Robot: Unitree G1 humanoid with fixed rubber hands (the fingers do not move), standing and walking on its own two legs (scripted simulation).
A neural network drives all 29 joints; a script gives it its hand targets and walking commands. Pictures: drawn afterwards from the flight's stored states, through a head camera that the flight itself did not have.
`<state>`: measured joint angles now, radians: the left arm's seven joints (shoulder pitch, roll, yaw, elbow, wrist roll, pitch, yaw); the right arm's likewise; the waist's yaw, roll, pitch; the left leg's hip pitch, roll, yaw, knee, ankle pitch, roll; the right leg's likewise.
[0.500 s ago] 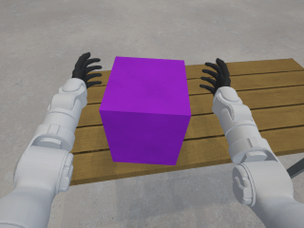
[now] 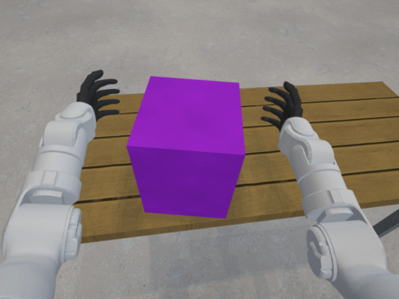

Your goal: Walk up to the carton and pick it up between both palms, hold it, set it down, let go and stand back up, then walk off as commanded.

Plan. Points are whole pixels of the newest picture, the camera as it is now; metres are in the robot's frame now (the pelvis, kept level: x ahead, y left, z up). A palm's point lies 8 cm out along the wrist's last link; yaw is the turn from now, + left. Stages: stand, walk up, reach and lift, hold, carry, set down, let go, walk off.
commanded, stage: set down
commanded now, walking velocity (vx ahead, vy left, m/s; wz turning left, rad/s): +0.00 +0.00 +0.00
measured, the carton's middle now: (189, 150) +0.42 -0.01 +0.04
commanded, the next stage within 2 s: none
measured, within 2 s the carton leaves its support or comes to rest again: neither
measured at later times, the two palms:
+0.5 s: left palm (80, 156) +0.37 +0.21 +0.11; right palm (288, 163) +0.32 -0.19 +0.11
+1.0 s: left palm (74, 203) +0.29 +0.22 +0.06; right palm (292, 204) +0.25 -0.19 +0.06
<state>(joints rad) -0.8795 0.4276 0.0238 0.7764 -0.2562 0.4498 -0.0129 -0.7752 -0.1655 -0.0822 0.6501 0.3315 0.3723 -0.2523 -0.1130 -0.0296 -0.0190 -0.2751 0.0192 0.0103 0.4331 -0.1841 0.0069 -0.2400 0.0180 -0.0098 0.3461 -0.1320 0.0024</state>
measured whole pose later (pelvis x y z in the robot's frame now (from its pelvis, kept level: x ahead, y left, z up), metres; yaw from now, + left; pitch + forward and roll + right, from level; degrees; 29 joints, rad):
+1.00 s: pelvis +0.03 +0.01 +0.00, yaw -2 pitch -5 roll -1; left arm 0.02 0.28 0.06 -0.06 -0.21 0.47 -0.07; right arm 0.16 -0.11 -0.02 -0.14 0.25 0.36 -0.22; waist 0.00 -0.02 0.07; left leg -0.07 0.01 0.05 0.39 -0.23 0.03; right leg -0.05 0.01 0.03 0.31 -0.17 0.02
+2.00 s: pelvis +0.04 +0.01 +0.00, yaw -1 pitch -7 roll -1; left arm 0.37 0.30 -0.04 0.11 -0.18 0.02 -0.07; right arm 0.42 -0.06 0.04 0.13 0.12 -0.05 -0.15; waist 0.04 0.00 0.12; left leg -0.01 0.02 0.03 0.40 -0.26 0.01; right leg 0.01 0.02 0.02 0.32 -0.20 0.01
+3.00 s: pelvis +0.05 -0.02 +0.00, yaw -2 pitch -6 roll +0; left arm 0.21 0.20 0.02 0.54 0.02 0.11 -0.02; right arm 0.22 -0.15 -0.01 0.72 -0.02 -0.21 0.00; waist 0.01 -0.02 0.11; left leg -0.01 0.04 0.04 0.37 -0.26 -0.02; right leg -0.02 0.04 0.01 0.36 -0.24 -0.03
